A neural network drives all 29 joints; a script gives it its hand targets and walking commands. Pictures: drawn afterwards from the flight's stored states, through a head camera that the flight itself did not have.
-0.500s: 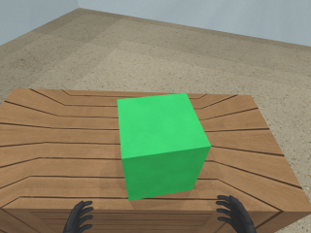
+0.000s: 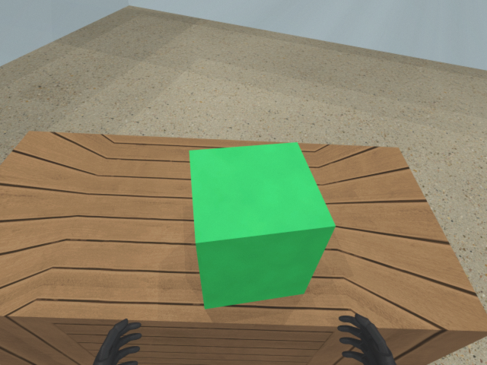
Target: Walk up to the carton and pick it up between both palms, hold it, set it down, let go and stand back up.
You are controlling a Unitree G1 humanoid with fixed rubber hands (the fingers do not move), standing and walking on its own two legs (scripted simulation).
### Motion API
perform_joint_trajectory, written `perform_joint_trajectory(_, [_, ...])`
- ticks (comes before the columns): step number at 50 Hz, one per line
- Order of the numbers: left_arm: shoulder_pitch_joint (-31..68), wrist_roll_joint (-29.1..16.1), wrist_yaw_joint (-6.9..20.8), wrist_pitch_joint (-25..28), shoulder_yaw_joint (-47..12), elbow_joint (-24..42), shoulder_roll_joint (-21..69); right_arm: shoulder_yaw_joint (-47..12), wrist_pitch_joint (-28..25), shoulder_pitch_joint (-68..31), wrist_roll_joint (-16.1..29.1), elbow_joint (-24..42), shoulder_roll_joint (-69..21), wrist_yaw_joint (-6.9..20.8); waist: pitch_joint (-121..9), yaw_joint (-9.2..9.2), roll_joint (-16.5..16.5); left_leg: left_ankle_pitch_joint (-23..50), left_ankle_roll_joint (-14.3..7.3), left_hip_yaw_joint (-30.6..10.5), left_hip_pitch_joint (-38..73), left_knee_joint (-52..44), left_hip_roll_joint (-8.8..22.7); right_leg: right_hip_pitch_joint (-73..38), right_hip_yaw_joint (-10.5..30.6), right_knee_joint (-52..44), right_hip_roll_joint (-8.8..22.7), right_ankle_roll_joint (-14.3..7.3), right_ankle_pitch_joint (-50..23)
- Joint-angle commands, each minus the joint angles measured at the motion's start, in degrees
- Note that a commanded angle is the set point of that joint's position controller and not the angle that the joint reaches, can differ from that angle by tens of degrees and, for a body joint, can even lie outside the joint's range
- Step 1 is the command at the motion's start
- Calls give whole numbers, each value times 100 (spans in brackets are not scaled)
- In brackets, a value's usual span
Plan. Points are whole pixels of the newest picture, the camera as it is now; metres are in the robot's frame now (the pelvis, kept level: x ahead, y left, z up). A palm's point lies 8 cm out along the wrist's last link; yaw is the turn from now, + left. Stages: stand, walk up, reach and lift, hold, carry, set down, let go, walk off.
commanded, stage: set down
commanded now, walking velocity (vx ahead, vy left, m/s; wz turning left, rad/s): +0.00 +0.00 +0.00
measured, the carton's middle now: (250, 226) +0.39 +0.02 -0.02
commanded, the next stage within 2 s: let go in 1.10 s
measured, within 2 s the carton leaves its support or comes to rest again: neither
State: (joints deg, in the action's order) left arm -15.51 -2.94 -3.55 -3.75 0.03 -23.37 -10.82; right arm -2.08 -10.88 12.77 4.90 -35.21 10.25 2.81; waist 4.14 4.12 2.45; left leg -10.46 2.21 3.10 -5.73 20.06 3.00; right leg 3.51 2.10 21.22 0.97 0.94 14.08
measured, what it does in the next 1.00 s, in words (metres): stands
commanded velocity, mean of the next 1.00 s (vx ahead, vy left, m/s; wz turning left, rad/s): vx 0.00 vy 0.00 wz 0.00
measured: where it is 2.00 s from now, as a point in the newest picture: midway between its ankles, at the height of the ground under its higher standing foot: outside the picture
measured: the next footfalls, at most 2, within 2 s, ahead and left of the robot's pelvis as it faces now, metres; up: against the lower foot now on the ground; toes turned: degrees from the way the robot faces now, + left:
none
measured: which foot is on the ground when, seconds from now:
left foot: down 0.00-1.00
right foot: down 0.00-1.00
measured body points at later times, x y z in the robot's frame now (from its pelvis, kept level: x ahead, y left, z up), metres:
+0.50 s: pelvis +0.01 +0.00 +0.00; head +0.02 +0.02 +0.45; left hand +0.16 +0.24 -0.09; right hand +0.17 -0.21 -0.09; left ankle +0.01 +0.14 -0.75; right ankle -0.02 -0.13 -0.75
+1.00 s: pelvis +0.01 +0.00 +0.00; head +0.02 +0.01 +0.45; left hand +0.16 +0.23 -0.10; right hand +0.17 -0.22 -0.10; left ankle +0.01 +0.14 -0.75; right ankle -0.02 -0.13 -0.75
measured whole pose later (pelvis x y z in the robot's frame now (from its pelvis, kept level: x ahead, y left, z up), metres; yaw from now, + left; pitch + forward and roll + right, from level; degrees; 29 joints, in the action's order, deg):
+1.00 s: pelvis +0.01 +0.00 +0.00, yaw +0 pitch -4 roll +0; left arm -11.3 -0.5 0.3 -7.3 0.9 -31.4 -12.1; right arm 0.3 -13.2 9.2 -0.6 -46.0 9.3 0.3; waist 5.1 1.6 1.7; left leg -12.0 2.6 2.6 -5.7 21.6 3.7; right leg 2.7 1.6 21.1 0.3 0.7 14.8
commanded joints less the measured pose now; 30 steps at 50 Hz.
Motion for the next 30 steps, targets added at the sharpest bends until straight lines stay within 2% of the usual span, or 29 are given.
perform_joint_trajectory(1, [646,14,0,278,230,1091,-600,389,-355,-600,-47,857,744,-60,-799,-26,-229,1380,43,189,1037,22,-380,916,-315,-561,-253,-172,-653])
perform_joint_trajectory(3, [611,7,23,263,250,1065,-629,372,-350,-523,-64,811,666,-101,-813,-27,-246,1460,58,214,1031,58,-388,835,-313,-552,-245,-148,-758])
perform_joint_trajectory(4, [634,37,73,191,241,798,-602,359,-319,-586,-125,639,653,-127,-650,-103,-167,1413,45,216,1011,62,-407,863,-315,-578,-242,-138,-753])
perform_joint_trajectory(6, [696,44,88,138,236,841,-663,388,-301,-637,-150,600,684,-151,-702,-93,-255,1366,59,222,1043,50,-396,867,-328,-586,-255,-142,-663])
perform_joint_trajectory(8, [706,62,147,90,260,673,-667,368,-279,-634,-191,547,584,-185,-606,-108,-145,1270,33,236,1027,32,-398,858,-304,-620,-231,-134,-613])
perform_joint_trajectory(9, [740,40,140,88,245,798,-693,386,-276,-611,-208,573,584,-184,-657,-131,-202,1287,39,243,1034,37,-386,851,-324,-606,-242,-132,-657])
perform_joint_trajectory(10, [803,46,192,27,256,511,-725,376,-238,-661,-259,396,523,-206,-519,-151,-156,1177,20,242,986,20,-397,875,-287,-646,-223,-129,-542])
perform_joint_trajectory(11, [752,-22,173,114,274,863,-772,356,-319,-632,-197,751,543,-216,-782,-98,-104,1367,14,239,1044,50,-372,755,-326,-586,-248,-115,-766])
perform_joint_trajectory(12, [779,111,200,4,243,429,-677,408,-232,-672,-291,268,583,-207,-450,-133,-241,1283,63,242,1007,13,-384,879,-348,-607,-250,-141,-612])
perform_joint_trajectory(14, [795,83,167,41,274,885,-719,402,-274,-662,-228,576,576,-214,-728,-115,-352,1403,73,230,1062,40,-357,772,-361,-582,-245,-159,-707])
perform_joint_trajectory(16, [831,115,226,-25,247,410,-730,378,-217,-676,-332,258,534,-235,-565,-196,-264,1350,55,220,1023,80,-374,872,-364,-586,-236,-132,-724])
perform_joint_trajectory(17, [776,110,223,8,304,573,-759,356,-264,-668,-302,418,551,-233,-701,-101,-219,1508,44,240,1087,91,-369,828,-365,-569,-251,-127,-819])
perform_joint_trajectory(19, [807,189,241,-33,322,446,-744,390,-264,-656,-342,186,609,-241,-671,-144,-334,1592,78,233,1120,114,-357,803,-383,-548,-262,-138,-914])
perform_joint_trajectory(20, [761,127,229,31,336,663,-789,411,-350,-630,-296,423,577,-252,-799,-142,-252,1744,73,229,1136,148,-353,707,-389,-533,-284,-114,-1051])
perform_joint_trajectory(21, [739,159,189,3,327,666,-727,493,-368,-685,-300,246,676,-209,-773,-116,-425,1810,120,188,1216,139,-313,812,-436,-511,-325,-150,-960])
perform_joint_trajectory(22, [740,152,196,4,321,645,-763,461,-382,-656,-284,246,664,-211,-787,-135,-414,1874,115,203,1197,172,-340,788,-416,-524,-314,-146,-1017])
perform_joint_trajectory(23, [699,184,272,-53,344,321,-811,363,-346,-582,-359,78,581,-256,-702,-179,-297,1774,75,243,1182,187,-381,765,-350,-572,-261,-112,-1069])
perform_joint_trajectory(27, [787,216,299,-85,359,207,-766,469,-399,-741,-465,-13,615,-259,-660,-211,-320,1740,84,216,1155,165,-340,823,-423,-522,-303,-96,-1119])
perform_joint_trajectory(29, [841,160,299,-40,405,449,-881,432,-469,-747,-398,177,547,-299,-802,-164,-349,1836,82,227,1161,197,-350,704,-383,-521,-302,-87,-1194])
perform_joint_trajectory(30, [829,177,313,-71,353,277,-808,436,-452,-750,-429,-58,572,-290,-707,-179,-326,1815,80,245,1216,195,-354,777,-396,-553,-305,-80,-1188])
